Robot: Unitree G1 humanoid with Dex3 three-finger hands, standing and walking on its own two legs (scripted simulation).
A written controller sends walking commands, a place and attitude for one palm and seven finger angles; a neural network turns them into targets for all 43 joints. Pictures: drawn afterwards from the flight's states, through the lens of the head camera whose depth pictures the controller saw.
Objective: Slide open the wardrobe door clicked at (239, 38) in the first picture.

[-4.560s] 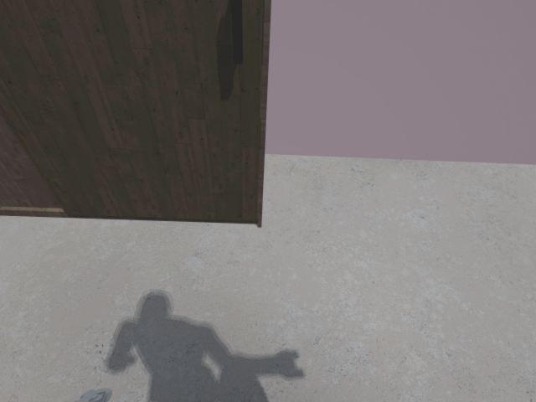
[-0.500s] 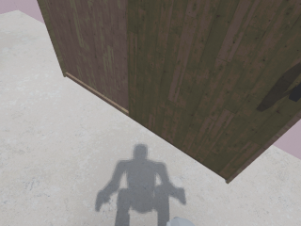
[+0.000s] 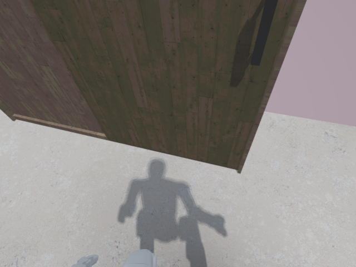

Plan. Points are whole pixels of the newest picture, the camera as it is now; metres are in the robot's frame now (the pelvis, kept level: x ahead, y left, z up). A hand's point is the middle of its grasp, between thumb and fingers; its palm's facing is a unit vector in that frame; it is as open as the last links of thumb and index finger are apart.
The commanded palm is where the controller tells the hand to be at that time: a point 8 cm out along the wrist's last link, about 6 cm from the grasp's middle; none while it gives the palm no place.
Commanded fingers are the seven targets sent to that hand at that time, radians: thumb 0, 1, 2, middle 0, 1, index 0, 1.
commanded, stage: turn to face it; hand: right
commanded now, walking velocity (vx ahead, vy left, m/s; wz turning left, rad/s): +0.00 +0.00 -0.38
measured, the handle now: (264, 25) +0.69 -0.21 +0.16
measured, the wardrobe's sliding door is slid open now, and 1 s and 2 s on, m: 0.00 0.00 0.00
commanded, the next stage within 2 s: take the last steps up to it in 0.34 s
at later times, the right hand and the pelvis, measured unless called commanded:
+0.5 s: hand out of the picture +0.04 -0.14 -0.15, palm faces +0.21 +0.94 -0.26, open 7.4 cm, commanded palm none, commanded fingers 0.00 -0.90 -0.90 0.20 0.30 0.20 0.30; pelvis +0.00 +0.05 +0.00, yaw -12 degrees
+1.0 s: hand out of the picture +0.00 -0.19 -0.18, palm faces +0.27 +0.95 -0.14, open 7.4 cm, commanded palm none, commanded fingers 0.00 -0.90 -0.90 0.20 0.30 0.20 0.30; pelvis +0.07 -0.02 +0.00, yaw -13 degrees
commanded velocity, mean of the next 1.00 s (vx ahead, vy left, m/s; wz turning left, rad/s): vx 0.17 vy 0.04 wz -0.09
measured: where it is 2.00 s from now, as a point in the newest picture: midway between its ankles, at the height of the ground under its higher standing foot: outside the picture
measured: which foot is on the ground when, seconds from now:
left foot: up 0.00-0.30, down 0.32-0.76, up 0.78-1.00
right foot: down 0.00-0.32, up 0.34-0.74, down 0.76-1.00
